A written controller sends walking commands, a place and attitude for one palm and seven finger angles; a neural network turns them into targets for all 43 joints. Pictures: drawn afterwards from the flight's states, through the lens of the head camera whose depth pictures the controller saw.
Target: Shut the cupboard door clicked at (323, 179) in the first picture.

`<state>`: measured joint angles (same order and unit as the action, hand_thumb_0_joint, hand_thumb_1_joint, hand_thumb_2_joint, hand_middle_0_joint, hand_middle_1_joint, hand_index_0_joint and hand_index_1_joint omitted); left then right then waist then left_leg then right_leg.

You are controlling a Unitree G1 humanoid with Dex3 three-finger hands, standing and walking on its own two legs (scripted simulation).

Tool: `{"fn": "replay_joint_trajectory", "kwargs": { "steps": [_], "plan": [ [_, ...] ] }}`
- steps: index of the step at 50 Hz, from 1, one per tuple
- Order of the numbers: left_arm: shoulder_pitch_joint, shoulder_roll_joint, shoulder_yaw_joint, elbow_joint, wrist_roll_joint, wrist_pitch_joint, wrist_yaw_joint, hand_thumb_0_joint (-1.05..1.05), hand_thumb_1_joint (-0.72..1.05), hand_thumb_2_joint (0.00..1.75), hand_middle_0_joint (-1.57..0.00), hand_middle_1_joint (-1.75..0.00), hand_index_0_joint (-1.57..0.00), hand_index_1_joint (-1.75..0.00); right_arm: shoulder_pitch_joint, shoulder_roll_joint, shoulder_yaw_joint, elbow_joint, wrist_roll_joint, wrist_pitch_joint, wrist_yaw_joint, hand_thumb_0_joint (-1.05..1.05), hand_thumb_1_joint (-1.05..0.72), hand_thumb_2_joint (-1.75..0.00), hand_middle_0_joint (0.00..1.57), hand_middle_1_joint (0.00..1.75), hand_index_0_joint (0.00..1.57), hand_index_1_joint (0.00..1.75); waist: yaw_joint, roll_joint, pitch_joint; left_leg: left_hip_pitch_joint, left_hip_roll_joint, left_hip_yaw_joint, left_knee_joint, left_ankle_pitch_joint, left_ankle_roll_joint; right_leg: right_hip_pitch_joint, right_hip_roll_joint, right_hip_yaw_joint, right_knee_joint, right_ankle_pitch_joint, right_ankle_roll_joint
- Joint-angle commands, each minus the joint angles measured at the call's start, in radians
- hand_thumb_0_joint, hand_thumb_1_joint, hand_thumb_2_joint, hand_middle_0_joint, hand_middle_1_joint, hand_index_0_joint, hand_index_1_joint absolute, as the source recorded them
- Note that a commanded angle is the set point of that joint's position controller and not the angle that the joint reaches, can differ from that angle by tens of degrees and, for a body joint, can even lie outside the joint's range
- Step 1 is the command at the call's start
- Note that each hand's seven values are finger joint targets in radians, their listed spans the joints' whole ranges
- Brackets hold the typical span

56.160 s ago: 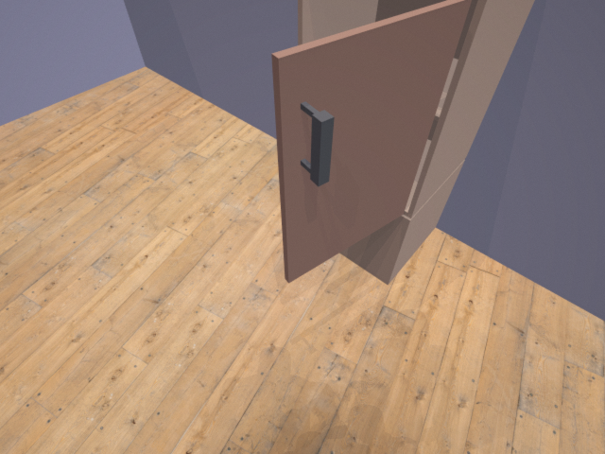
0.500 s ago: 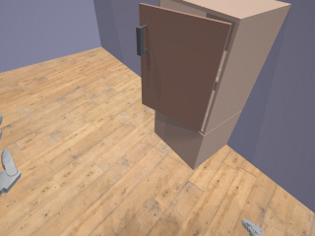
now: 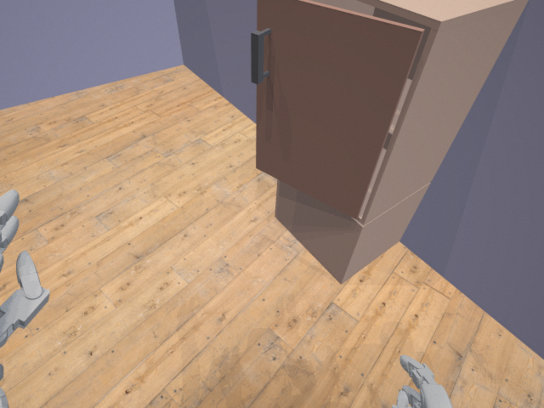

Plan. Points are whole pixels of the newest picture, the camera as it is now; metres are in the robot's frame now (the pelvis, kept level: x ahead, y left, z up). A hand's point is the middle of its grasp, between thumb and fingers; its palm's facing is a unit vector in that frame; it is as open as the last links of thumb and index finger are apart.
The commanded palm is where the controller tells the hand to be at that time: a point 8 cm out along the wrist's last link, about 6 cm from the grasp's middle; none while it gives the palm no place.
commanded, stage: stop stepping back and stand still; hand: left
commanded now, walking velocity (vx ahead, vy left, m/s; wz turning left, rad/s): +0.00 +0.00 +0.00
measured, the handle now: (262, 56) +0.96 +0.09 +0.10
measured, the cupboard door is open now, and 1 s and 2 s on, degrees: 17 17 17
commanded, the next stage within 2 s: let the arm hang, fingers relaxed in 0.04 s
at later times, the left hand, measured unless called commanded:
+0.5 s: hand out of the picture +0.04 +0.17 -0.18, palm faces -0.01 -0.98 -0.17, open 7.1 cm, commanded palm none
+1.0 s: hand out of the picture +0.01 +0.18 -0.17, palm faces +0.01 -0.97 -0.25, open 7.4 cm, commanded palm none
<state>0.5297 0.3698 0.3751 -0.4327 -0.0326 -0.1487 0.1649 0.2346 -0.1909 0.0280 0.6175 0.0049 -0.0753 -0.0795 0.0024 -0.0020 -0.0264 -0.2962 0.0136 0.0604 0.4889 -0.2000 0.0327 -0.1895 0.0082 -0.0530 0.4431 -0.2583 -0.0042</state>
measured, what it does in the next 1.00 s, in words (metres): stands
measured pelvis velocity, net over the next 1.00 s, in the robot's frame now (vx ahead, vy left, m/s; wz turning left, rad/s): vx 0.00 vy -0.02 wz -0.01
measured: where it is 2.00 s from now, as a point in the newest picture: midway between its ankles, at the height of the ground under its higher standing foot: outside the picture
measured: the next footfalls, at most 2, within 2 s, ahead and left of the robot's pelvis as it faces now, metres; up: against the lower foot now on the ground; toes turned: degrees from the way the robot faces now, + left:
none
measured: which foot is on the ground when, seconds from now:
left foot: down 0.00-1.00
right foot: down 0.00-1.00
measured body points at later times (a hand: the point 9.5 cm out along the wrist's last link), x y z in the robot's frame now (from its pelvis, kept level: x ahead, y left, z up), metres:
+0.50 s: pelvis -0.02 -0.01 -0.01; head +0.01 +0.01 +0.44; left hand +0.04 +0.22 -0.16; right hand +0.04 -0.28 -0.13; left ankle +0.04 +0.09 -0.74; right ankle -0.02 -0.12 -0.74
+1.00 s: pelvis +0.00 -0.02 +0.00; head -0.01 -0.03 +0.45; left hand +0.01 +0.23 -0.15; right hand +0.01 -0.25 -0.16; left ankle +0.04 +0.09 -0.74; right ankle -0.01 -0.12 -0.74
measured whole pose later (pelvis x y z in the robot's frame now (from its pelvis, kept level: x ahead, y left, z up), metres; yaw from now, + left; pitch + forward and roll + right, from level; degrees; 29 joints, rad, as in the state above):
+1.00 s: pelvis +0.00 -0.02 +0.00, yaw +0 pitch -2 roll +0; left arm 0.27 0.20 0.01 1.12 0.01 0.00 0.02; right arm 0.25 -0.19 0.00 1.11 -0.02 0.01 -0.02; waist 0.00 0.03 0.01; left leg -0.21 0.02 0.07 0.41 -0.16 0.01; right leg -0.14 0.01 -0.05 0.42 -0.25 -0.03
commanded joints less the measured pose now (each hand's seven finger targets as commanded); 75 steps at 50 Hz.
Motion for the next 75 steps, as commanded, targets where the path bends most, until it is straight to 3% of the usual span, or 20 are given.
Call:
{"fn": "replay_joint_trajectory", "kwargs": {
  "steps": [1, 2, 6, 7, 8, 9, 11, 12, 16, 18, 20, 23, 26, 34, 36, 41, 53, 61, 75],
  "plan": [
    [-0.065, 0.217, 0.144, -0.281, 0.000, -0.085, 0.028, 0.00, 0.90, 0.90, -0.20, -0.30, -0.20, -0.30, -0.105, -0.125, -0.048, -0.160, 0.000, -0.058, -0.015, 0.00, -0.90, -0.90, 0.20, 0.30, 0.20, 0.30, -0.010, 0.115, -0.087, -0.002, 0.092, -0.118, -0.132, 0.013, -0.016, 0.055, -0.046, 0.077, -0.039, 0.124, -0.005],
    [-0.053, 0.238, 0.166, -0.284, 0.000, -0.086, 0.029, 0.00, 0.90, 0.90, -0.20, -0.30, -0.20, -0.30, -0.104, -0.128, -0.050, -0.157, -0.002, -0.059, -0.015, 0.00, -0.90, -0.90, 0.20, 0.30, 0.20, 0.30, -0.008, 0.120, -0.093, -0.004, 0.093, -0.122, -0.133, 0.006, -0.019, 0.060, -0.048, 0.075, -0.039, 0.120, -0.006],
    [-0.018, 0.210, 0.159, -0.231, -0.006, -0.086, 0.028, 0.00, 0.90, 0.90, -0.20, -0.30, -0.20, -0.30, -0.096, -0.123, -0.050, -0.157, 0.001, -0.050, -0.012, 0.00, -0.90, -0.90, 0.20, 0.30, 0.20, 0.30, -0.011, 0.102, -0.063, -0.025, 0.090, -0.112, -0.125, -0.020, -0.020, 0.043, -0.053, 0.090, -0.059, 0.106, -0.010],
    [-0.077, 0.002, -0.315, 0.517, 0.042, 0.026, -0.106, 0.00, 0.90, 0.90, -0.20, -0.30, -0.20, -0.30, -0.191, -0.248, -0.086, 0.055, 0.017, -0.136, 0.079, 0.00, -0.90, -0.90, 0.20, 0.30, 0.20, 0.30, -0.036, 0.069, 0.029, -0.007, 0.116, -0.100, 0.031, 0.237, -0.023, -0.125, -0.102, 0.018, 0.020, 0.183, -0.018],
    [-0.109, 0.033, -0.268, 0.543, 0.047, 0.131, -0.143, 0.00, 0.90, 0.90, -0.20, -0.30, -0.20, -0.30, -0.110, -0.297, -0.102, 0.067, 0.009, -0.059, 0.087, 0.00, -0.90, -0.90, 0.20, 0.30, 0.20, 0.30, -0.027, 0.084, -0.033, 0.040, 0.121, -0.095, 0.020, 0.277, -0.026, -0.120, -0.124, 0.080, 0.005, 0.166, -0.024],
    [-0.107, 0.030, -0.267, 0.525, 0.049, 0.159, -0.152, 0.00, 0.90, 0.90, -0.20, -0.30, -0.20, -0.30, -0.097, -0.282, -0.101, 0.039, 0.008, -0.035, 0.081, 0.00, -0.90, -0.90, 0.20, 0.30, 0.20, 0.30, -0.023, 0.093, -0.027, 0.042, 0.128, -0.092, 0.024, 0.258, -0.016, -0.133, -0.107, 0.065, 0.028, 0.114, -0.024],
    [-0.171, 0.033, -0.273, 0.609, 0.056, 0.149, -0.159, 0.00, 0.90, 0.90, -0.20, -0.30, -0.20, -0.30, -0.089, -0.285, -0.090, 0.061, -0.006, -0.008, 0.083, 0.00, -0.90, -0.90, 0.20, 0.30, 0.20, 0.30, -0.010, 0.038, -0.037, -0.014, 0.147, -0.139, -0.005, 0.257, 0.019, -0.115, -0.070, 0.043, 0.104, 0.033, -0.030],
    [-0.187, 0.046, -0.281, 0.661, 0.059, 0.145, -0.161, 0.00, 0.90, 0.90, -0.20, -0.30, -0.20, -0.30, -0.091, -0.288, -0.084, 0.065, -0.010, 0.003, 0.082, 0.00, -0.90, -0.90, 0.20, 0.30, 0.20, 0.30, -0.003, -0.036, -0.051, -0.010, 0.146, -0.154, -0.009, 0.260, 0.024, -0.089, -0.063, 0.051, 0.102, 0.030, -0.033],
    [-0.256, 0.066, -0.305, 0.893, 0.062, 0.139, -0.157, 0.00, 0.90, 0.90, -0.20, -0.30, -0.20, -0.30, -0.088, -0.260, -0.069, 0.111, -0.023, 0.041, 0.083, 0.00, -0.90, -0.90, 0.20, 0.30, 0.20, 0.30, -0.015, -0.223, -0.045, 0.035, 0.081, -0.143, 0.025, 0.109, 0.012, -0.123, -0.137, 0.149, 0.002, 0.013, -0.068],
    [-0.278, 0.052, -0.325, 0.994, 0.057, 0.148, -0.150, 0.00, 0.90, 0.90, -0.20, -0.30, -0.20, -0.30, -0.067, -0.222, -0.055, 0.146, -0.029, 0.062, 0.083, 0.00, -0.90, -0.90, 0.20, 0.30, 0.20, 0.30, -0.025, -0.169, -0.030, 0.078, 0.053, -0.117, 0.034, 0.079, -0.002, -0.159, -0.160, 0.171, -0.032, -0.016, -0.080],
    [-0.287, 0.030, -0.340, 1.076, 0.054, 0.154, -0.147, 0.00, 0.90, 0.90, -0.20, -0.30, -0.20, -0.30, -0.058, -0.196, -0.046, 0.185, -0.032, 0.074, 0.082, 0.00, -0.90, -0.90, 0.20, 0.30, 0.20, 0.30, -0.029, -0.036, -0.013, 0.098, 0.059, -0.120, -0.011, 0.053, -0.007, -0.169, -0.143, 0.168, -0.045, -0.076, -0.073],
    [-0.245, 0.010, -0.342, 1.200, 0.052, 0.154, -0.144, 0.00, 0.90, 0.90, -0.20, -0.30, -0.20, -0.30, -0.045, -0.184, -0.044, 0.240, -0.031, 0.077, 0.075, 0.00, -0.90, -0.90, 0.20, 0.30, 0.20, 0.30, -0.010, 0.134, -0.011, 0.037, 0.084, -0.149, -0.100, -0.010, -0.001, -0.063, -0.097, 0.132, -0.032, -0.056, -0.045],
    [-0.205, -0.004, -0.329, 1.295, 0.049, 0.149, -0.144, 0.00, 0.90, 0.90, -0.20, -0.30, -0.20, -0.30, -0.026, -0.171, -0.051, 0.286, -0.030, 0.077, 0.066, 0.00, -0.90, -0.90, 0.20, 0.30, 0.20, 0.30, 0.004, 0.207, -0.023, 0.021, 0.083, -0.146, -0.130, -0.066, -0.002, 0.002, -0.095, 0.120, -0.054, -0.019, -0.056],
    [-0.230, -0.014, -0.337, 1.448, 0.047, 0.140, -0.146, 0.00, 0.90, 0.90, -0.20, -0.30, -0.20, -0.30, 0.060, -0.163, -0.064, 0.388, -0.022, 0.082, 0.053, 0.00, -0.90, -0.90, 0.20, 0.30, 0.20, 0.30, -0.016, 0.003, 0.085, 0.066, 0.090, -0.136, -0.141, -0.084, -0.003, -0.078, -0.111, 0.136, -0.154, -0.100, -0.066],
    [-0.226, -0.017, -0.337, 1.472, 0.047, 0.140, -0.144, 0.00, 0.90, 0.90, -0.20, -0.30, -0.20, -0.30, 0.071, -0.162, -0.065, 0.410, -0.022, 0.083, 0.053, 0.00, -0.90, -0.90, 0.20, 0.30, 0.20, 0.30, -0.018, -0.019, 0.095, 0.082, 0.090, -0.129, -0.143, -0.085, -0.003, -0.097, -0.111, 0.134, -0.163, -0.124, -0.063],
    [-0.217, -0.028, -0.341, 1.508, 0.046, 0.135, -0.140, 0.00, 0.90, 0.90, -0.20, -0.30, -0.20, -0.30, 0.072, -0.149, -0.061, 0.441, -0.020, 0.075, 0.051, 0.00, -0.90, -0.90, 0.20, 0.30, 0.20, 0.30, -0.013, -0.050, 0.079, 0.110, 0.097, -0.118, -0.149, -0.005, 0.000, -0.072, -0.111, 0.130, -0.154, -0.045, -0.057],
    [-0.209, -0.062, -0.348, 1.533, 0.046, 0.136, -0.133, 0.00, 0.90, 0.90, -0.20, -0.30, -0.20, -0.30, 0.057, -0.096, -0.047, 0.477, -0.021, 0.075, 0.050, 0.00, -0.90, -0.90, 0.20, 0.30, 0.20, 0.30, -0.007, 0.012, 0.117, 0.106, 0.096, -0.102, -0.177, 0.041, -0.010, -0.045, -0.108, 0.121, -0.152, 0.032, -0.043],
    [-0.204, -0.080, -0.348, 1.541, 0.044, 0.131, -0.131, 0.00, 0.90, 0.90, -0.20, -0.30, -0.20, -0.30, 0.059, -0.087, -0.045, 0.485, -0.021, 0.069, 0.045, 0.00, -0.90, -0.90, 0.20, 0.30, 0.20, 0.30, -0.006, 0.030, 0.080, 0.135, 0.096, -0.097, -0.169, 0.101, -0.013, -0.007, -0.109, 0.118, -0.150, 0.098, -0.043],
    [-0.184, -0.078, -0.347, 1.555, 0.043, 0.124, -0.127, 0.00, 0.90, 0.90, -0.20, -0.30, -0.20, -0.30, 0.072, -0.093, -0.049, 0.496, -0.018, 0.072, 0.039, 0.00, -0.90, -0.90, 0.20, 0.30, 0.20, 0.30, -0.009, -0.016, 0.088, 0.164, 0.099, -0.086, -0.156, 0.130, -0.013, 0.009, -0.113, 0.120, -0.164, 0.174, -0.048]
  ]
}}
